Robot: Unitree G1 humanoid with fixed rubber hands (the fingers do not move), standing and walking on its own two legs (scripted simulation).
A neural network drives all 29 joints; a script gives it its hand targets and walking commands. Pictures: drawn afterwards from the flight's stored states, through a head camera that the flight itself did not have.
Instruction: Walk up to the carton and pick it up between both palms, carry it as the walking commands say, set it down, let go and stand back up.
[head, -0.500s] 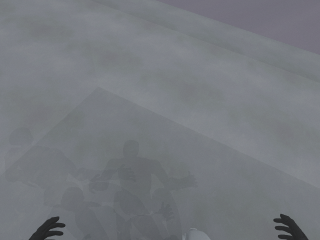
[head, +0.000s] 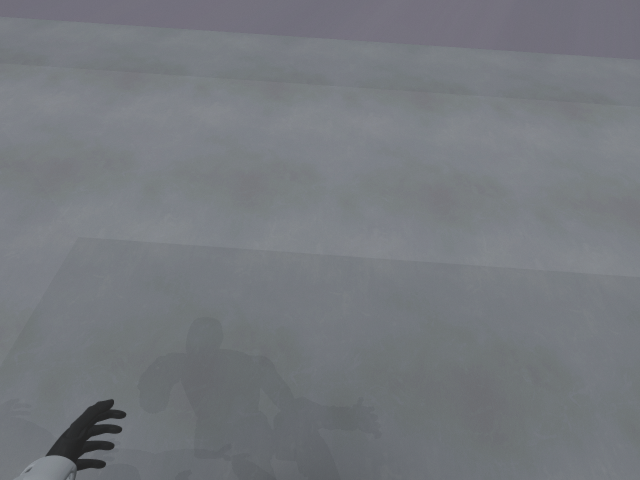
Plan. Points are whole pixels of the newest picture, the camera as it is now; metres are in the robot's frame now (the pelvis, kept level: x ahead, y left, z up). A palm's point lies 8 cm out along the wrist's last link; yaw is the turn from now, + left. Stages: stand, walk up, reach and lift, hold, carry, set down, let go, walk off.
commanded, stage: walk up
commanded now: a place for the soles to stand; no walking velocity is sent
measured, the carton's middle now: out of the picture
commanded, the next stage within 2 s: none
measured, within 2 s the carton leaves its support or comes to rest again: neither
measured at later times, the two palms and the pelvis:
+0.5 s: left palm (254, 344) +0.31 +0.12 -0.07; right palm out of the picture -0.09 -0.44 -0.08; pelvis +0.03 -0.09 +0.00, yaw -28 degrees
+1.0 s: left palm (417, 279) +0.46 -0.15 -0.09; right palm out of the picture -0.16 -0.44 -0.03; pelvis +0.11 -0.19 +0.01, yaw -52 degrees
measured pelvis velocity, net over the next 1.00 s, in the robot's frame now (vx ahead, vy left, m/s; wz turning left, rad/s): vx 0.11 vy -0.19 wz -0.91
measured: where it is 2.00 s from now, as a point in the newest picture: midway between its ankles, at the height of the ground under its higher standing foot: outside the picture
